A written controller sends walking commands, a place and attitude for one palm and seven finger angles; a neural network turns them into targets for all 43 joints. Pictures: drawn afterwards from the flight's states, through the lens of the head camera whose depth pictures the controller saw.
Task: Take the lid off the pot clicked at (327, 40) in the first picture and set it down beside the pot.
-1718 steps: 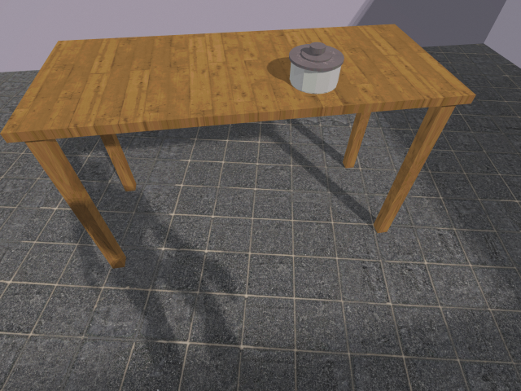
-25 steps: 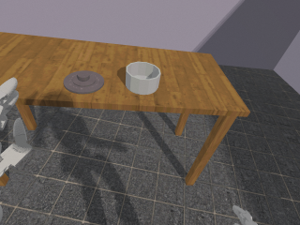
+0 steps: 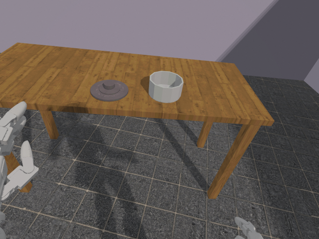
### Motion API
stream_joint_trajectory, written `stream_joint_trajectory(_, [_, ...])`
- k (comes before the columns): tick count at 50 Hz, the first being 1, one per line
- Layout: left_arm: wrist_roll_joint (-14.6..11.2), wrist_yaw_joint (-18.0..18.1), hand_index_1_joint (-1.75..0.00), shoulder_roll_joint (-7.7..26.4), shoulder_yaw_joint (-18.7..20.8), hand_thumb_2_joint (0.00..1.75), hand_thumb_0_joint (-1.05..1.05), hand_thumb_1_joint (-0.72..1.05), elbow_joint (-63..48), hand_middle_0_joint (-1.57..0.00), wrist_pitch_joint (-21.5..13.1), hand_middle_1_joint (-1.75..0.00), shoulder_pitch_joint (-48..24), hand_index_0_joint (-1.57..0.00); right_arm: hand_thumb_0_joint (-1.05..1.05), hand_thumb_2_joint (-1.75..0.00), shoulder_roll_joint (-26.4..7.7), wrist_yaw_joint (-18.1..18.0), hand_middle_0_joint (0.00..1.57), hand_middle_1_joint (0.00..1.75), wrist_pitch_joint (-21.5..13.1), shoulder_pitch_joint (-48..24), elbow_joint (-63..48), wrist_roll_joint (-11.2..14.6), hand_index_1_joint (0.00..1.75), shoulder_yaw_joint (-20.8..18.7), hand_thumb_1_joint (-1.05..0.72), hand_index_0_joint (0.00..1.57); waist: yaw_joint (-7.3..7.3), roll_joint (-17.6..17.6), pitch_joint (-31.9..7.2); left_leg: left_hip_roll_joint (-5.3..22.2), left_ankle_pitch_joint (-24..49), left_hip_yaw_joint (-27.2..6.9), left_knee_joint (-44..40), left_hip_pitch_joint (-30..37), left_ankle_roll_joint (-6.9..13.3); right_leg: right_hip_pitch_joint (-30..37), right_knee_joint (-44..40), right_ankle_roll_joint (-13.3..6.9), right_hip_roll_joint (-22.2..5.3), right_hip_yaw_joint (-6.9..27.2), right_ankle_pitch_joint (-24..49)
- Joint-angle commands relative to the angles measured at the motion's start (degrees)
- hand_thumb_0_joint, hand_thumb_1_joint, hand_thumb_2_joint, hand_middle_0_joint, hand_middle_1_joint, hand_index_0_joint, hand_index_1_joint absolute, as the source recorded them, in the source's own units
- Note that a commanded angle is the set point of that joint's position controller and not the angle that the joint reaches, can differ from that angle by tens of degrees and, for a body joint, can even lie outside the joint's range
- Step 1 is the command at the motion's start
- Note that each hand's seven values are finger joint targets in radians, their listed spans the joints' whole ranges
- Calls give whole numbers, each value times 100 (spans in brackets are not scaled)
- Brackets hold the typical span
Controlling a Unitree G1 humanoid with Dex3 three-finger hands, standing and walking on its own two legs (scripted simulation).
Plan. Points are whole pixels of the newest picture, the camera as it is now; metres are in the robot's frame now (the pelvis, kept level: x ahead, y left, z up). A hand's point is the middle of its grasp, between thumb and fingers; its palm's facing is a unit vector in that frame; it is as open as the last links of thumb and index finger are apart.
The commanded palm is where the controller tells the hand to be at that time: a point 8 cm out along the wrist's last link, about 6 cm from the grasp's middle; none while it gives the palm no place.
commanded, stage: stop stepping back and stand still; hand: left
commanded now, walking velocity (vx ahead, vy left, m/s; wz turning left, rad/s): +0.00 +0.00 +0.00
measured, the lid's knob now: (109, 84) +0.70 +0.27 +0.02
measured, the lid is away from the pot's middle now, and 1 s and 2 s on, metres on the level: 0.25 0.25 0.25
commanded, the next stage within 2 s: let the arm hang, fingers relaxed in 1.30 s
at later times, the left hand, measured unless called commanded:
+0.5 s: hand out of the picture +0.06 +0.18 -0.18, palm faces +0.03 -0.99 -0.14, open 7.3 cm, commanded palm none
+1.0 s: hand out of the picture +0.04 +0.15 -0.17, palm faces +0.09 -0.98 -0.20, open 7.4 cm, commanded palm none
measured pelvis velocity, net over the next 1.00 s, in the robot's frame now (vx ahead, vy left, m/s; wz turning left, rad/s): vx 0.03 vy -0.02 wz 0.06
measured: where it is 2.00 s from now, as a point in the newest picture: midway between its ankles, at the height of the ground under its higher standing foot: outside the picture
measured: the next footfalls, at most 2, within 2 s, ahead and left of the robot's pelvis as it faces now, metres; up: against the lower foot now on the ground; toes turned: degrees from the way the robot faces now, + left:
left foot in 0.06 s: +0.07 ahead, +0.11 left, +0.00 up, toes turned +0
right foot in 0.30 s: +0.03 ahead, -0.12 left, +0.00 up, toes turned +5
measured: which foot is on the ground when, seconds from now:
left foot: up 0.00-0.04, down 0.06-1.00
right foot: down 0.00-0.06, up 0.08-0.28, down 0.30-1.00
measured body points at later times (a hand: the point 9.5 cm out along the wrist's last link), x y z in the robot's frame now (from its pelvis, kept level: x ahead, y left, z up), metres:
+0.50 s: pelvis +0.00 +0.01 +0.00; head +0.03 +0.04 +0.44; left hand +0.05 +0.23 -0.17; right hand +0.05 -0.25 -0.13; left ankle +0.03 +0.11 -0.73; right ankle -0.01 -0.13 -0.73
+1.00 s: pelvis +0.03 -0.02 +0.00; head +0.05 -0.02 +0.45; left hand +0.03 +0.20 -0.15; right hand +0.06 -0.25 -0.15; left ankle +0.03 +0.11 -0.73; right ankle -0.01 -0.13 -0.73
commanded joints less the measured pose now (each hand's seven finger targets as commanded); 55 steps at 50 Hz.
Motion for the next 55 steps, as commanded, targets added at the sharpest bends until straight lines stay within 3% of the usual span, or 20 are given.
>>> stream_joint_trajectory(1, [33, 215, -30, 902, 458, 90, 0, 90, -1533, -20, -507, -30, -1004, -20, 0, -90, -696, -125, 20, 30, -470, -794, -1087, 48, 30, -192, -90, 20, -378, 1124, 1396, 431, 30, -395, -2231, 1012, 142, -1998, -574, -384, -1335, 963, -1158])
stream_joint_trajectory(3, [72, 274, -30, 919, 472, 90, 0, 90, -1856, -20, -676, -30, -1367, -20, 0, -90, -785, -110, 20, 30, -728, -826, -1139, 61, 30, -180, -90, 20, -225, 3091, 1494, 1307, -654, -2244, -3950, 787, 364, -1880, 1259, 135, -219, 314, -756])
stream_joint_trajectory(4, [101, 330, -30, 1057, 587, 90, 0, 90, -2011, -20, -753, -30, -1425, -20, 0, -90, -624, -88, 20, 30, -852, -773, -1210, 66, 30, -184, -90, 20, -174, 2825, 1232, 1555, -595, -2404, -4018, 635, 646, -1642, 1883, 188, -150, 527, -802])
stream_joint_trajectory(5, [100, 331, -30, 1175, 767, 90, 0, 90, -1837, -20, -757, -30, -1139, -20, 0, -90, -571, -66, 20, 30, -929, -677, -1170, 75, 30, -213, -90, 20, -110, 2082, 890, 1377, -107, -2019, -3734, 680, 631, -1306, 1875, 187, -167, 533, -835])
stream_joint_trajectory(7, [-18, 303, -30, 1381, 1079, 90, 0, 90, -2056, -20, -712, -30, -559, -20, 0, -90, -577, -27, 20, 30, -1010, -635, -1219, 29, 30, -214, -90, 20, -74, 1640, 453, 1399, 395, -2171, -3712, 662, 643, -823, 1482, 257, -285, 518, -761])
stream_joint_trajectory(8, [704, -338, -30, -135, -1352, 90, 0, 90, 3567, -20, 216, -30, -1141, -20, 0, -90, -1950, 286, 20, 30, -1038, -836, 374, -96, 30, -814, -90, 20, -458, 1152, 832, 1070, 2888, -1926, -2501, 350, 585, -1540, 1813, 128, -544, 643, -94])
stream_joint_trajectory(9, [607, -464, -30, -204, -1265, 90, 0, 90, 3893, -20, 673, -30, -1071, -20, 0, -90, -1643, 282, 20, 30, -580, -443, 319, -78, 30, -800, -90, 20, -329, 561, 157, 1193, 3121, -1694, -2391, 753, 548, -1398, 1646, 143, -569, 572, -712])
stream_joint_trajectory(11, [548, -532, -30, -369, -1389, 90, 0, 90, 4166, -20, 786, -30, -999, -20, 0, -90, -1362, 247, 20, 30, -336, -269, 133, -69, 30, -672, -90, 20, -300, 178, -276, 1159, 2240, -1763, -2317, 804, 605, -1148, 1431, 161, -442, 457, -961])
stream_joint_trajectory(13, [547, -550, -30, -104, -1427, 90, 0, 90, 4783, -20, 718, -30, -1234, -20, 0, -90, -1391, 244, 20, 30, -236, -220, 166, -72, 30, -591, -90, 20, -145, -751, -599, 916, 2383, -1673, -2001, 727, 528, -333, 641, 114, -471, 502, 308])
stream_joint_trajectory(15, [532, -512, -30, 288, -1418, 90, 0, 90, 5376, -20, 722, -30, -1728, -20, 0, -90, -1300, 262, 20, 30, -177, -240, 320, -20, 30, -618, -90, 20, -180, -1529, -541, 273, 1761, -880, -1427, 262, 173, 186, 180, -230, -1151, 1089, 1228])
stream_joint_trajectory(16, [484, -518, -30, 396, -1474, 90, 0, 90, 5653, -20, 750, -30, -1991, -20, 0, -90, -1247, 276, 20, 30, -121, -167, 430, -3, 30, -615, -90, 20, -289, -1335, -350, 137, 1156, -670, -1281, 409, 93, -148, -66, -431, -1531, 1323, 965])
stream_joint_trajectory(17, [461, -503, -30, 453, -1541, 90, 0, 90, 5873, -20, 825, -30, -2253, -20, 0, -90, -1170, 298, 20, 30, -20, -60, 498, 1, 30, -574, -90, 20, -448, -466, 35, 136, 558, -706, -1473, 622, 118, -798, -225, -490, -1627, 1346, -114])
stream_joint_trajectory(19, [414, -438, -30, 196, -1671, 90, 0, 90, 6520, -20, 909, -30, -2336, -20, 0, -90, -1066, 239, 20, 30, 126, -191, 604, -117, 30, -503, -90, 20, -330, -336, 538, 244, 885, -892, -1801, 512, 176, -925, -87, -249, -1033, 1102, -44])
stream_joint_trajectory(22, [363, -436, -30, 28, -1789, 90, 0, 90, 7353, -20, 957, -30, -2031, -20, 0, -90, -964, 210, 20, 30, 188, -105, 814, -147, 30, -400, -90, 20, -186, 943, 804, 464, 844, -1365, -2574, 350, 269, -632, 201, -26, -636, 731, 49])
stream_joint_trajectory(24, [335, -444, -30, -61, -1824, 90, 0, 90, 7864, -20, 937, -30, -1800, -20, 0, -90, -958, 166, 20, 30, 186, 19, 1003, -134, 30, -389, -90, 20, -116, 1377, 648, 575, 713, -1493, -2874, 344, 309, -249, 255, 29, -532, 586, 126])
stream_joint_trajectory(30, [306, -402, -30, -375, -1901, 90, 0, 90, 8807, -20, 830, -30, -1432, -20, 0, -90, -635, 74, 20, 30, 222, 497, 1426, -60, 30, -399, -90, 20, -216, 969, -47, 463, 1279, -1053, -2400, 1229, 236, -21, -178, -39, -702, 700, 794])
stream_joint_trajectory(35, [310, -363, -30, -547, -1964, 90, 0, 90, 9217, -20, 821, -30, -1426, -20, 0, -90, -505, 59, 20, 30, 281, 656, 1709, -47, 30, -393, -90, 20, -266, 196, 580, 446, 1322, -876, -2281, 1188, 200, -328, -482, -44, -779, 764, 847])
stream_joint_trajectory(41, [308, -306, -30, -622, -1957, 90, 0, 90, 9462, -20, 801, -30, -1337, -20, 0, -90, -386, 61, 20, 30, 275, 667, 1932, -41, 30, -371, -90, 20, -237, -82, 855, 428, 1399, -750, -2291, 1161, 167, -364, -581, -47, -803, 873, 888])
stream_joint_trajectory(46, [310, -277, -30, -693, -1920, 90, 0, 90, 9502, -20, 794, -30, -1371, -20, 0, -90, -292, 54, 20, 30, 265, 589, 2064, -54, 30, -355, -90, 20, -211, -207, 928, 399, 1586, -646, -2269, 1183, 134, -313, -603, -41, -828, 920, 1076])
stream_joint_trajectory(55, [291, -264, -30, -666, -1825, 90, 0, 90, 9425, -20, 782, -30, -1545, -20, 0, -90, -198, 14, 20, 30, 221, 583, 2174, -60, 30, -361, -90, 20, -162, 336, 789, 421, 2176, -582, -2185, 1186, 99, 41, -401, -12, -852, 875, 1935])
